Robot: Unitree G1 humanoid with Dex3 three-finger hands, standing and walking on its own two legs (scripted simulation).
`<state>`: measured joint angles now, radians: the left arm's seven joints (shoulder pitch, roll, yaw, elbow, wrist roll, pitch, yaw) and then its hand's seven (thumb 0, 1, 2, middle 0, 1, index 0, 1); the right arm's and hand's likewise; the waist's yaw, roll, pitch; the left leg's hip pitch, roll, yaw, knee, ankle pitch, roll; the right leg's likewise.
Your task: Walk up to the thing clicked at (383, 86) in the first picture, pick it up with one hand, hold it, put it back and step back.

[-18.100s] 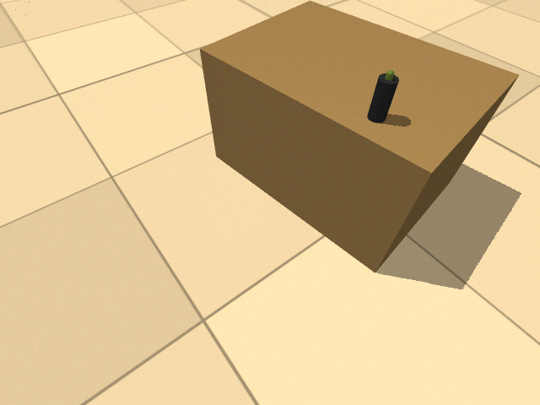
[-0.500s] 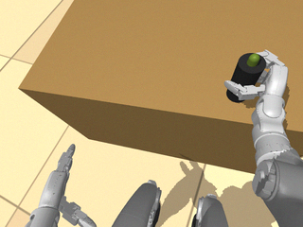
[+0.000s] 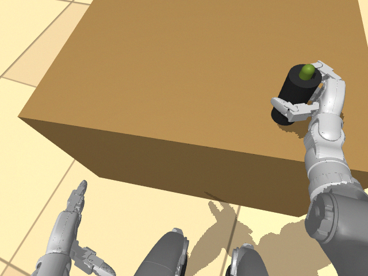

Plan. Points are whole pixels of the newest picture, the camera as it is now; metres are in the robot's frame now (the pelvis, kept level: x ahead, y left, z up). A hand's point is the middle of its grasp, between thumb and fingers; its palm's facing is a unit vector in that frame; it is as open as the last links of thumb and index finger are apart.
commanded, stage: settle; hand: right
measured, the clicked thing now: (294, 94) +0.50 -0.13 +0.06
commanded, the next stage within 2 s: lift in 0.14 s
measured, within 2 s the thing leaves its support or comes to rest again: neither
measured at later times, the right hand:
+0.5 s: hand (311, 81) +0.51 -0.15 +0.09, palm faces +0.09 +1.00 +0.01, open 9.2 cm
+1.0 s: hand (330, 94) +0.43 -0.15 +0.15, palm faces +0.08 +1.00 -0.01, open 9.3 cm
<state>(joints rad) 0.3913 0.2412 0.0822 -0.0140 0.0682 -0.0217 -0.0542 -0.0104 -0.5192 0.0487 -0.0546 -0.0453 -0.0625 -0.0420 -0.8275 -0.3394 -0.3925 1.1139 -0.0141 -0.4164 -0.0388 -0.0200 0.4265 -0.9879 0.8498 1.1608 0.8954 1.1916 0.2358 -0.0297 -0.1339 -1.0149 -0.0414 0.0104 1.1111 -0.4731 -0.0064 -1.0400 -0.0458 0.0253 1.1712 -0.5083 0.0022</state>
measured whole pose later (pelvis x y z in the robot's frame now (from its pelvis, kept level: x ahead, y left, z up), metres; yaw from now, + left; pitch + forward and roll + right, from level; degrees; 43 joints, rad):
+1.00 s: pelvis +0.01 +0.00 +0.05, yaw -1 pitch +10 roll +0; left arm 0.38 0.23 0.08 0.27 0.00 -0.02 0.02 -0.01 -0.52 0.05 -0.05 -0.04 -0.05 -0.04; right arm -0.49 -0.20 -0.21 0.63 0.11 -0.20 0.02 -0.02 0.45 -1.04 0.84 1.20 0.88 1.23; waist 0.07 -0.02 -0.11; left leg -0.63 -0.01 -0.03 0.85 -0.40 -0.01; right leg -0.63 -0.02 -0.01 0.87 -0.41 0.00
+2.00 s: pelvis +0.03 +0.00 +0.08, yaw -2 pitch +2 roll +0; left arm 0.28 0.23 0.10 0.50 -0.04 -0.02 0.06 -0.01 -0.51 0.04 -0.04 -0.04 -0.06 -0.03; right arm -0.19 -0.18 -0.13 0.16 0.19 0.04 0.04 -0.02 0.46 -1.05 0.84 1.20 0.88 1.23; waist 0.01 -0.03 -0.04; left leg -0.32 0.00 -0.01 0.62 -0.34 -0.01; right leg -0.32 -0.01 0.00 0.62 -0.34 0.00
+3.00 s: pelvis +0.03 +0.01 +0.09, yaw -2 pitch +0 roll +0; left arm 0.20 0.22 0.10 0.68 -0.03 -0.10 0.07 -0.01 -0.52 0.04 -0.04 -0.04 -0.06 -0.03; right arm -0.12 -0.20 -0.16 0.02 0.21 0.13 0.10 -0.02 0.45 -1.05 0.83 1.21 0.88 1.24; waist 0.01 -0.04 -0.02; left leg -0.23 0.00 0.00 0.53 -0.29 0.00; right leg -0.23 -0.01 0.01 0.52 -0.28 0.01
